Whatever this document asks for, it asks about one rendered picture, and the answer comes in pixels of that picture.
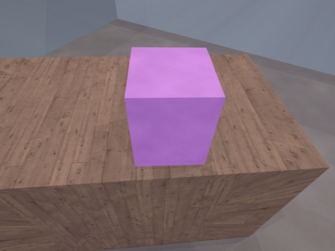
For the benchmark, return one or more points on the carton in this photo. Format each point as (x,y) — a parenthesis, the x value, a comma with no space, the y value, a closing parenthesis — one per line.
(173,101)

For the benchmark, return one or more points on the pedestal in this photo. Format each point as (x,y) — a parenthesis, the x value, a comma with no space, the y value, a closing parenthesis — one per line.
(68,180)

